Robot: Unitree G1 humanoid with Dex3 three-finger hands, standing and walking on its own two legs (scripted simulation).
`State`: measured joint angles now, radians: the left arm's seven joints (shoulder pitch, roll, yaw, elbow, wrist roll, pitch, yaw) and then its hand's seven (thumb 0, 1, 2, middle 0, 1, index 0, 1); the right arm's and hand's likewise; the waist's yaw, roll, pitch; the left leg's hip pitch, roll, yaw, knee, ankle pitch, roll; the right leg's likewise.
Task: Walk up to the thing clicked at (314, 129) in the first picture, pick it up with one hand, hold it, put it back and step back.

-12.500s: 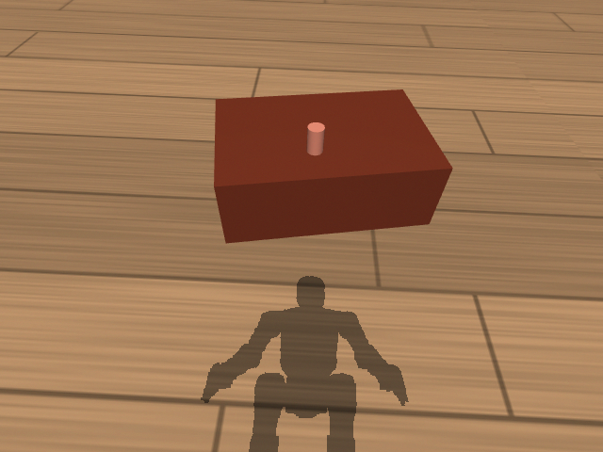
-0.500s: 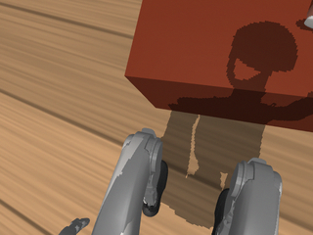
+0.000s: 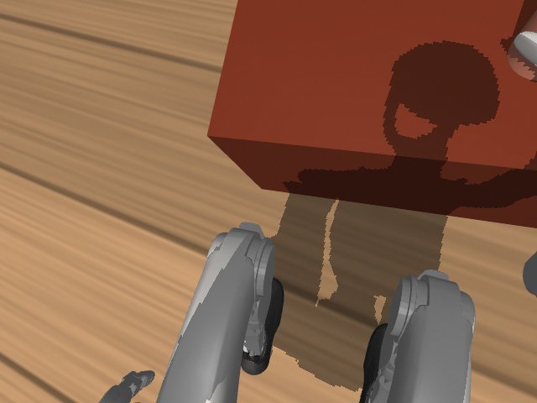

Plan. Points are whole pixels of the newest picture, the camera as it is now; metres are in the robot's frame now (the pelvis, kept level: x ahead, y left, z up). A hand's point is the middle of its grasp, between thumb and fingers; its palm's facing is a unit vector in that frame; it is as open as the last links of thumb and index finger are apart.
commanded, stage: settle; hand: right
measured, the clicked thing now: out of the picture +0.59 -0.21 +0.01
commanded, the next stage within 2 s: lift in 1.26 s
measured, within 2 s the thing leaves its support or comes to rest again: leaves its support in 0.08 s
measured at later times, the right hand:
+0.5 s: hand out of the picture +0.59 -0.22 +0.10, palm faces +0.18 +0.98 -0.03, open 10.0 cm
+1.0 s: hand out of the picture +0.60 -0.21 +0.14, palm faces +0.18 +0.98 -0.03, open 10.0 cm
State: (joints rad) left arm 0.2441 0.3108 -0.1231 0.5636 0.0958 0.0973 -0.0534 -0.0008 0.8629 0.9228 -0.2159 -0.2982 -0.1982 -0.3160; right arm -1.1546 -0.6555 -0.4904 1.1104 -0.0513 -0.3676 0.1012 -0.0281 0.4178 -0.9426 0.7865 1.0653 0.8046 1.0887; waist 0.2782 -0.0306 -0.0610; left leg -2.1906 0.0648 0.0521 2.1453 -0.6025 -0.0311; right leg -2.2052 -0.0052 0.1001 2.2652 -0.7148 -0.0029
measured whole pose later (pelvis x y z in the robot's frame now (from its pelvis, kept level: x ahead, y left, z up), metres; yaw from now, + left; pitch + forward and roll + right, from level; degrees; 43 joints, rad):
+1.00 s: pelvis +0.01 +0.01 +0.10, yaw -2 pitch +38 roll +4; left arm 0.26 0.28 -0.07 0.60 0.05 0.06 -0.02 0.00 0.88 0.91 -0.21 -0.30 -0.19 -0.31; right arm -1.17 -0.62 -0.46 1.14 -0.02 -0.32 0.09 -0.03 0.50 -1.07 0.77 1.14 0.79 1.17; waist 0.25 -0.04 -0.13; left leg -1.93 0.05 0.04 1.85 -0.59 -0.02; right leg -1.92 -0.03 0.07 1.94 -0.69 0.01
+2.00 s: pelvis +0.03 +0.00 +0.19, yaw -2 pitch +32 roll +3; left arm 0.26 0.25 -0.02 0.63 0.02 0.03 0.01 0.00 0.87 0.92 -0.21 -0.30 -0.20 -0.31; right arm -0.80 -0.39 -0.39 0.85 0.07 -0.31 0.04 -0.03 0.51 -1.08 0.78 1.13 0.80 1.15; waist 0.15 -0.03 -0.16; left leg -1.55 0.04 0.05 1.55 -0.55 -0.02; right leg -1.53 -0.05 0.05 1.63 -0.65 0.01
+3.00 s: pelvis +0.07 +0.00 +0.34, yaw -4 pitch +13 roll +2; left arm 0.25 0.22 0.01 0.69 0.01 -0.04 0.04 0.01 0.89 0.91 -0.19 -0.30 -0.18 -0.30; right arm -0.26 -0.19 -0.19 0.55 0.14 -0.39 0.02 -0.03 0.51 -1.08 0.78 1.14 0.80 1.16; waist 0.05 -0.01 -0.08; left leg -0.75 0.02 0.04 0.93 -0.40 -0.02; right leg -0.73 -0.05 0.01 0.98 -0.48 0.01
